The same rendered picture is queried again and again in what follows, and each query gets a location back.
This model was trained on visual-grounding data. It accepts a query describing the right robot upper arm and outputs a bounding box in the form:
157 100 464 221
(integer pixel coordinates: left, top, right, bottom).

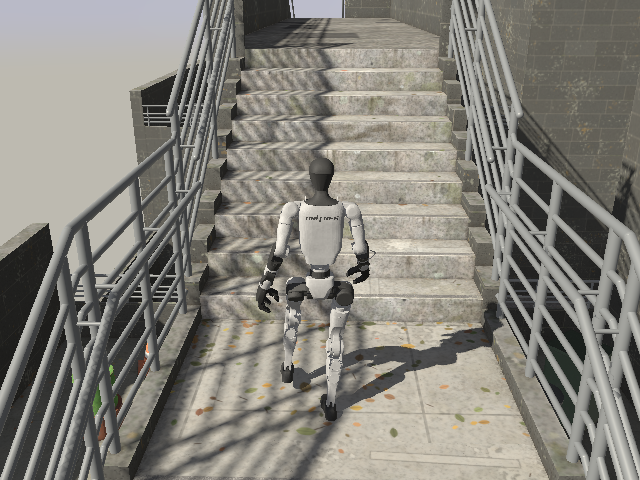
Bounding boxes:
342 201 367 255

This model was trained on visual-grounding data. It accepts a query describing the robot left forearm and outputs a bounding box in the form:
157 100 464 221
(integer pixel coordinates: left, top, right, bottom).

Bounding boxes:
259 242 283 290

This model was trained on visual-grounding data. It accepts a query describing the robot right hand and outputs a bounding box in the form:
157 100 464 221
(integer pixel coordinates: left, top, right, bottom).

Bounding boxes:
346 265 370 284

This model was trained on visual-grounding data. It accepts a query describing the left robot foot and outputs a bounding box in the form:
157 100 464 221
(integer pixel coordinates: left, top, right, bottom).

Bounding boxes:
280 362 294 383

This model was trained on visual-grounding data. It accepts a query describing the robot left shin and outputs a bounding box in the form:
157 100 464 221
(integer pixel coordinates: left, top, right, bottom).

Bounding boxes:
283 309 298 371

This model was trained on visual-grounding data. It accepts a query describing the robot right forearm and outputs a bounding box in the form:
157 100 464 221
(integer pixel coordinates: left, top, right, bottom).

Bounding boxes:
356 240 370 271

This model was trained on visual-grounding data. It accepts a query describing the left robot upper arm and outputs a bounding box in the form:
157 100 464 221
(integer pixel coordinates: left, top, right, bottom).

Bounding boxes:
274 201 301 258

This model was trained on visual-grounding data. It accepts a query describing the robot left hand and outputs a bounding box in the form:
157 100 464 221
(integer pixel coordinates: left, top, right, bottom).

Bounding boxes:
256 285 279 313

